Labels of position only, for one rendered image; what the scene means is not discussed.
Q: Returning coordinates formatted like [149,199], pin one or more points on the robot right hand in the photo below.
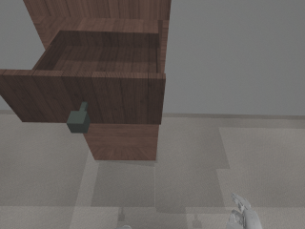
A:
[249,219]

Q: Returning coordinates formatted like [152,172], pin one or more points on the drawer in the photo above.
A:
[118,73]

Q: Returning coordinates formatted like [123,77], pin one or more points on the cabinet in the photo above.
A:
[109,141]

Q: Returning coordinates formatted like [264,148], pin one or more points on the handle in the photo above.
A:
[79,121]

